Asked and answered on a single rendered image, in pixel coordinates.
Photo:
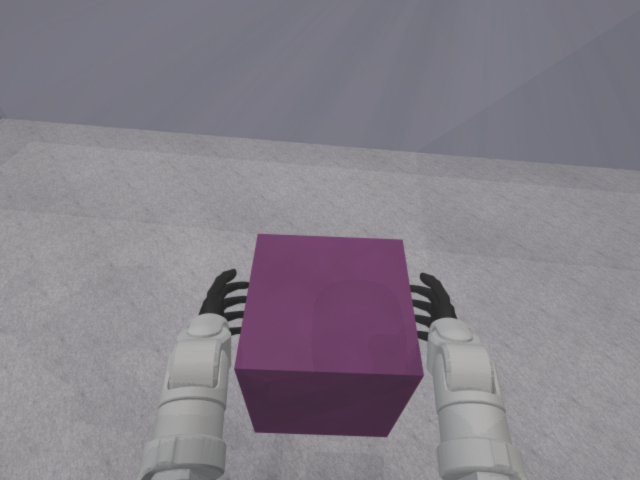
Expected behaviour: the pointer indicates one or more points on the left robot forearm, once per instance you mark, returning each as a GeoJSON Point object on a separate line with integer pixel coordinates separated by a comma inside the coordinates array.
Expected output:
{"type": "Point", "coordinates": [187, 437]}

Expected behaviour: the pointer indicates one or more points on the robot right hand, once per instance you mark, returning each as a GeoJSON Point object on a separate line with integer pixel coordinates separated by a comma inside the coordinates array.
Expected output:
{"type": "Point", "coordinates": [440, 306]}

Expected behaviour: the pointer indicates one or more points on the carton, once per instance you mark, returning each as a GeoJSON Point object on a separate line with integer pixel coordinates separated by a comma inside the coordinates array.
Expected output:
{"type": "Point", "coordinates": [328, 342]}

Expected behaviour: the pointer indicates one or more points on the right robot forearm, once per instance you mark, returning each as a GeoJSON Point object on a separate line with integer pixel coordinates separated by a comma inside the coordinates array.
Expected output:
{"type": "Point", "coordinates": [474, 433]}

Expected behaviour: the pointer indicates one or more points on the robot left hand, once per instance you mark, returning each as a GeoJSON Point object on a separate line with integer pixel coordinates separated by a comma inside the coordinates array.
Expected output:
{"type": "Point", "coordinates": [216, 302]}

